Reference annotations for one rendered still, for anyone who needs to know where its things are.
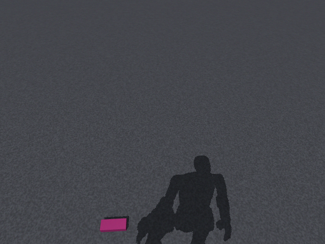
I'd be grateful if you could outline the small box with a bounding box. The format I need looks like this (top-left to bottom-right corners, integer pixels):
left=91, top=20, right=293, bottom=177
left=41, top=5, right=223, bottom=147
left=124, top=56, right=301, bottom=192
left=100, top=218, right=127, bottom=232

